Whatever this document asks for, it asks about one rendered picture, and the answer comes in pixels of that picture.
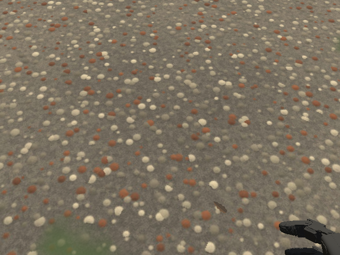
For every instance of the robot right hand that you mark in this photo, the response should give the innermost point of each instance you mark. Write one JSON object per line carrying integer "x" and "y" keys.
{"x": 315, "y": 232}

